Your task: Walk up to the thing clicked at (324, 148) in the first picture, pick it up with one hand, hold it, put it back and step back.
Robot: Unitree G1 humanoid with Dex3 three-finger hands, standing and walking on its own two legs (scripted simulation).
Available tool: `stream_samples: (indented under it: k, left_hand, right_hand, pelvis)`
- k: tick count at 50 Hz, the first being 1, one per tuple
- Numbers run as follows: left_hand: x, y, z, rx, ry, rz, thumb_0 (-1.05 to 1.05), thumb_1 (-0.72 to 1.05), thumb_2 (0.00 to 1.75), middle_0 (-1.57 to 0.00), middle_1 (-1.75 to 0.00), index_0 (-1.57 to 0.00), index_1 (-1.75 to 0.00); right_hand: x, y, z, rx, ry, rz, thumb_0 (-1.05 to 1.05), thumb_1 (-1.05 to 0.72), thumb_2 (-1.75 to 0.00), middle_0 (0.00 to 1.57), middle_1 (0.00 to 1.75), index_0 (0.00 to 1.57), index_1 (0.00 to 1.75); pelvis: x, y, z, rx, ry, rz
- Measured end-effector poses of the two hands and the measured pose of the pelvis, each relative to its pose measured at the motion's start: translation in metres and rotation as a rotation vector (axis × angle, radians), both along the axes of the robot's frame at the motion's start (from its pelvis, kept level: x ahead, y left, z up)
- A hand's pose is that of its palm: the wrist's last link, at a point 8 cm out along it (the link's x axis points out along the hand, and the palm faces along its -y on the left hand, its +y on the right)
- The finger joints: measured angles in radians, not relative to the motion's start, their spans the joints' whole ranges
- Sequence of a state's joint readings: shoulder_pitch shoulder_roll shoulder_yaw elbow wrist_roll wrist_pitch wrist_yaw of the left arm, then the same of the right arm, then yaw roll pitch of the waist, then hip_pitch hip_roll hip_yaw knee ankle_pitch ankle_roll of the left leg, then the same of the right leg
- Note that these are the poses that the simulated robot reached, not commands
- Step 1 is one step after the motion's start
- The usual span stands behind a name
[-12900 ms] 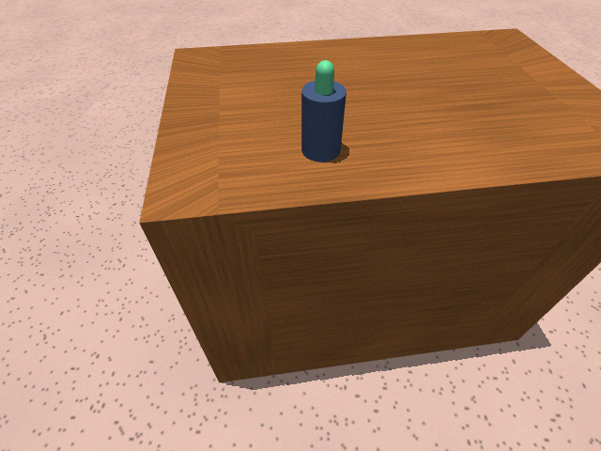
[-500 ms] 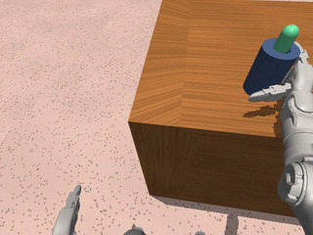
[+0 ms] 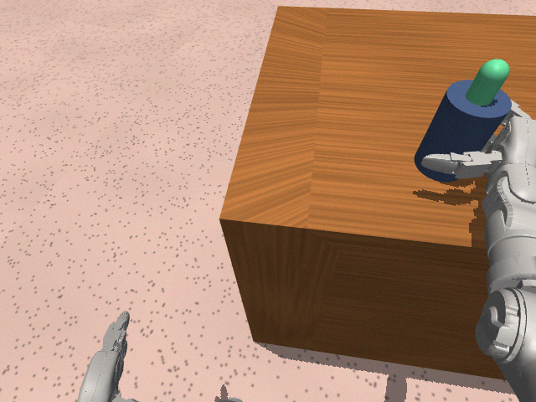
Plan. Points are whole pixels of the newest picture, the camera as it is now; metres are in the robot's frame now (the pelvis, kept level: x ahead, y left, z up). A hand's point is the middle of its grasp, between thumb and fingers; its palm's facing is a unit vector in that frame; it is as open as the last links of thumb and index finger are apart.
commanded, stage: close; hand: right
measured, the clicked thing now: (464, 120) +0.49 -0.22 +0.15
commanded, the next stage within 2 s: settle in 0.14 s
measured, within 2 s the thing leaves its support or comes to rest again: leaves its support in 0.48 s
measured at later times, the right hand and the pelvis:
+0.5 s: hand (462, 138) +0.47 -0.21 +0.14, palm faces +0.20 +0.98 -0.02, open 10.9 cm; pelvis -0.01 +0.00 +0.00, yaw +0 degrees
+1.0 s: hand (477, 112) +0.48 -0.22 +0.18, palm faces +0.20 +0.98 -0.02, open 11.0 cm; pelvis +0.00 +0.00 +0.01, yaw +0 degrees
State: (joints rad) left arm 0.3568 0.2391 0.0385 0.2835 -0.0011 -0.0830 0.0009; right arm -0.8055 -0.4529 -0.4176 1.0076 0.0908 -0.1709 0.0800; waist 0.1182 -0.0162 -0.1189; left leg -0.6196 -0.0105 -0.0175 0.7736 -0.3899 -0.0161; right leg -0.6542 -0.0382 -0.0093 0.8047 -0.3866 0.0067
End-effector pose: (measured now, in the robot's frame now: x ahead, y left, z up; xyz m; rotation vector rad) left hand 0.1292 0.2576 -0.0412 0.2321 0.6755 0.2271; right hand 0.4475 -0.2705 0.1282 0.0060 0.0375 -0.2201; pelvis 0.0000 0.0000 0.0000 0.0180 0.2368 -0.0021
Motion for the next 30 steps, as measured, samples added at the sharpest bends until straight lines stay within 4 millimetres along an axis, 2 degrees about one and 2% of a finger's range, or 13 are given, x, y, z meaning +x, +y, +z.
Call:
stream_samples:
  k: [4, 14, 23, 30]
  left_hand:
    - [0.001, 0.002, 0.001, 0.014, 0.004, -0.005, -0.01, -0.54, 0.06, -0.05, -0.05, -0.05, -0.06]
    - [-0.008, -0.001, -0.009, -0.013, 0.037, 0.005, -0.01, -0.52, 0.05, -0.06, -0.06, -0.05, -0.06]
    - [-0.005, -0.003, -0.004, -0.010, 0.009, 0.006, -0.01, -0.54, 0.06, -0.07, -0.06, -0.06, -0.07]
    - [-0.006, 0.001, -0.002, 0.008, 0.012, 0.018, -0.01, -0.54, 0.06, -0.07, -0.06, -0.06, -0.07]
  right_hand:
    - [0.001, -0.002, 0.001, 0.004, -0.005, -0.010, -0.01, 0.31, -0.42, 0.81, 0.64, 0.86, 0.66]
    - [-0.001, 0.001, 0.003, -0.019, 0.004, 0.005, -0.01, 0.39, -0.78, 0.74, 0.82, 0.78, 0.84]
    - [-0.007, 0.008, 0.006, -0.015, 0.028, 0.025, -0.01, 0.47, -0.92, 0.68, 0.97, 0.72, 1.00]
    - [-0.007, 0.007, 0.023, -0.014, 0.003, 0.006, -0.01, 0.50, -0.97, 0.67, 1.01, 0.71, 1.04]
  pelvis:
    - [-0.001, 0.002, 0.000, 0.000, -0.004, -0.004]
    - [-0.005, 0.001, 0.000, 0.000, -0.003, 0.000]
    - [-0.006, 0.000, 0.003, -0.002, -0.029, 0.000]
    - [-0.007, -0.001, 0.006, -0.001, -0.050, -0.002]
